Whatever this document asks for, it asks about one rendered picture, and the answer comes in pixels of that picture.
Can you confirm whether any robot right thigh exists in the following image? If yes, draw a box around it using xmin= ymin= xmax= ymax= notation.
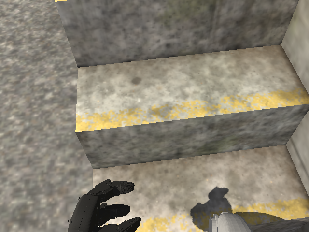
xmin=209 ymin=213 xmax=253 ymax=232

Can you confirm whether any left robot hand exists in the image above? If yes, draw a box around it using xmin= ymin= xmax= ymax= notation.
xmin=68 ymin=179 xmax=141 ymax=232

